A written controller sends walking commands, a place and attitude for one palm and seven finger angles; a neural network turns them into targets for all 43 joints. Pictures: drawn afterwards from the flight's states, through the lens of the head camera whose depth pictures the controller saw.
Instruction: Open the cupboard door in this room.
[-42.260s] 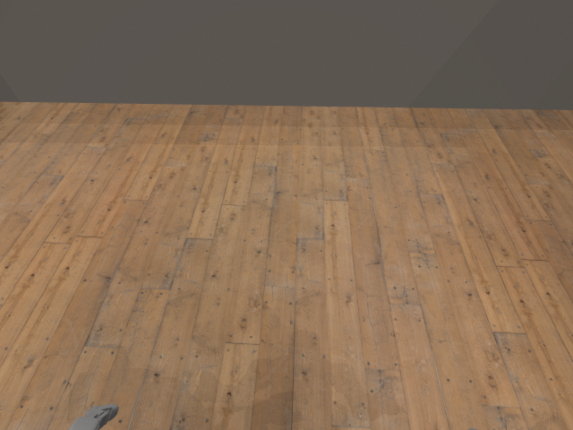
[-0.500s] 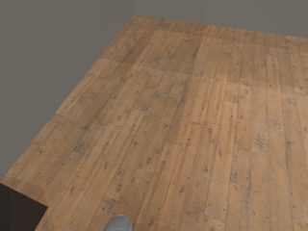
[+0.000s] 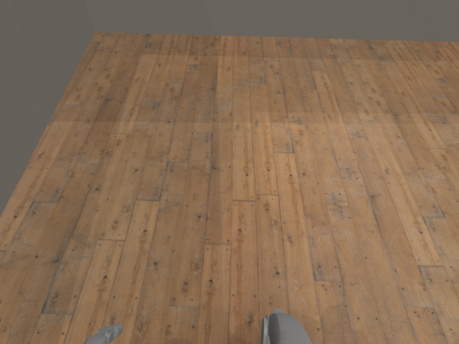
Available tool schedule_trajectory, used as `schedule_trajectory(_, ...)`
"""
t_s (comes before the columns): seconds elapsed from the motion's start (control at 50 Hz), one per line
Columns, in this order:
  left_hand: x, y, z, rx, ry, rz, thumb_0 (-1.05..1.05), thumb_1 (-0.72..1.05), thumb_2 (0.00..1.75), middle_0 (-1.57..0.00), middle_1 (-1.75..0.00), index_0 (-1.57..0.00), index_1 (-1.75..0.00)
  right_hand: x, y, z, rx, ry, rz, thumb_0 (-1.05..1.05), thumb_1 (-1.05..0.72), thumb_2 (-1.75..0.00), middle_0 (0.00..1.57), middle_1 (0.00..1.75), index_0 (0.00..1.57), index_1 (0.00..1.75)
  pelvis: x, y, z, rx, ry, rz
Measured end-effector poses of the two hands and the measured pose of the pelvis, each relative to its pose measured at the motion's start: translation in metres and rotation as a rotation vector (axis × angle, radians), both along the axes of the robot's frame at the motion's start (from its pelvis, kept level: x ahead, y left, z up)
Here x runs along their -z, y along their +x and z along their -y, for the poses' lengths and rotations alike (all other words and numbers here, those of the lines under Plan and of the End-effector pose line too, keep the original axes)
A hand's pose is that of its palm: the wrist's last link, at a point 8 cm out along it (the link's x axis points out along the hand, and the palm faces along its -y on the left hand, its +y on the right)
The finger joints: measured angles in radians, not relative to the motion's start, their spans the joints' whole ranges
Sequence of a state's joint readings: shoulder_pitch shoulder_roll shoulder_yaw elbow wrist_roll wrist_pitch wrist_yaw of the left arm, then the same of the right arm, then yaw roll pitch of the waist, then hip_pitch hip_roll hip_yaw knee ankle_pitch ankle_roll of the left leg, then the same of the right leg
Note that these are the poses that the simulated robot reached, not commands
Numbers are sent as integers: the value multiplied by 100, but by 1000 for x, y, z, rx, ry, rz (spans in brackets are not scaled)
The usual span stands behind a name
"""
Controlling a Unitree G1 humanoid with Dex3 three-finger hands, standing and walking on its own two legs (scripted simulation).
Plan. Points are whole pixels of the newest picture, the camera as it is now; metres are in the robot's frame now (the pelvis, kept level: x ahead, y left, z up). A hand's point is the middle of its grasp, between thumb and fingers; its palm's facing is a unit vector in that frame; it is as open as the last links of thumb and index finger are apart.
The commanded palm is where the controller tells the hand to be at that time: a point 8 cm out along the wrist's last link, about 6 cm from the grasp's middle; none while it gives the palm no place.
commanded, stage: walk to a spot facing it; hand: left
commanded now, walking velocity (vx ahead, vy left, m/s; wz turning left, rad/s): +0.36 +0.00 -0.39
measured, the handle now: out of the picture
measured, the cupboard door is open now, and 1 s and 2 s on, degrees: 42 42 42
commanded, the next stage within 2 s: turn to face it in 0.76 s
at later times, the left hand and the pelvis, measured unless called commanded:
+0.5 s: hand (177, 270) +0.29 +0.12 -0.17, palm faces -0.07 -0.97 -0.22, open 7.2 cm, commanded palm none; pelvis +0.24 -0.07 +0.00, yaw -7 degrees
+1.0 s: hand (200, 167) +0.58 +0.10 -0.17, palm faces -0.22 -0.95 -0.22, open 7.3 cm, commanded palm none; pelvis +0.47 -0.07 +0.00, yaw -14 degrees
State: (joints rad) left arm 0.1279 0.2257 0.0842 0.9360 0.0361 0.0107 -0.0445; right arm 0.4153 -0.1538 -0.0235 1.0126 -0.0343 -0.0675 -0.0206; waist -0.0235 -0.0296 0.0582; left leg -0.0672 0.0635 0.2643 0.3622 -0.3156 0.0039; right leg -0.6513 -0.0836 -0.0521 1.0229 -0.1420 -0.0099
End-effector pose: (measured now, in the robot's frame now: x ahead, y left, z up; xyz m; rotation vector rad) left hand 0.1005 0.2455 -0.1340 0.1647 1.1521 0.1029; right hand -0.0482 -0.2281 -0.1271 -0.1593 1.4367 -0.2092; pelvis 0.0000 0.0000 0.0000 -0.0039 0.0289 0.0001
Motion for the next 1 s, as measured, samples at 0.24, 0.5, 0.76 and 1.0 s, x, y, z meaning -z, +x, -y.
schedule_trajectory(0.24, 7, 193, 86, 161, -1, 145, 0, 91, 90, -20, -30, -20, -30, 25, 27, 12, 202, 104, -238, 1, -91, -89, 20, 30, 20, 30, 24, 124, 48, 90, 27, 30)
schedule_trajectory(0.5, 2, 183, 74, 42, 47, -135, -2, 95, 90, -20, -30, -20, -30, 7, 330, 77, 73, 26, 265, 1, -92, -89, 20, 30, 20, 30, 0, 243, 67, 131, -1, 19)
schedule_trajectory(0.76, 35, 241, 73, 22, -31, -407, 0, 91, 90, -20, -30, -20, -30, 10, 514, 60, 15, -24, 392, 1, -91, -89, 20, 30, 20, 30, 22, 388, 45, 195, 9, 45)
schedule_trajectory(1.0, 5, 488, 97, 208, 46, -78, 1, 94, 90, -20, -30, -20, -30, 17, 439, 65, 248, 8, 34, 0, -94, -89, 20, 30, 20, 30, 4, 474, 71, 245, 12, 41)
